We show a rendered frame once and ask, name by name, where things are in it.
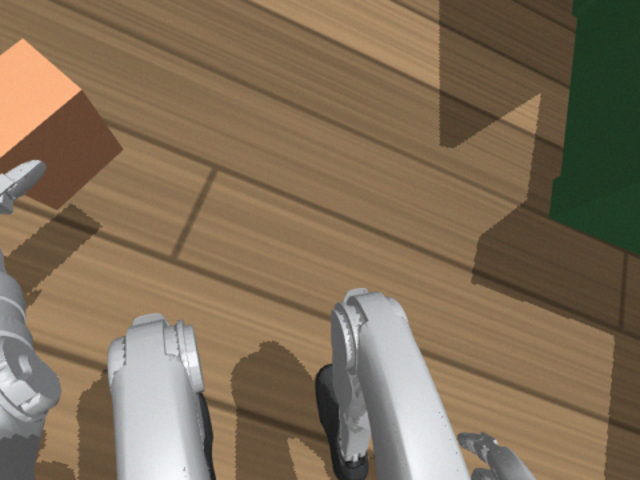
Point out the carton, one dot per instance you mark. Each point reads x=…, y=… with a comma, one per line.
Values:
x=45, y=116

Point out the right robot foot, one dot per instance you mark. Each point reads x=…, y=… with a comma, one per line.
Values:
x=328, y=409

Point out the left robot hand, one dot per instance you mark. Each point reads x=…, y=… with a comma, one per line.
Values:
x=17, y=182

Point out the left robot foot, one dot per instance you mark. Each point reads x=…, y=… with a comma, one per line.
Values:
x=208, y=436

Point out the armchair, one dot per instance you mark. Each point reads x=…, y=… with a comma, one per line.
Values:
x=598, y=191

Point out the right robot hand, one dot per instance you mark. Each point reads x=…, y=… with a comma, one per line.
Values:
x=503, y=462

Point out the left robot arm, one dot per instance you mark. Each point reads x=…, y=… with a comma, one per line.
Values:
x=28, y=386

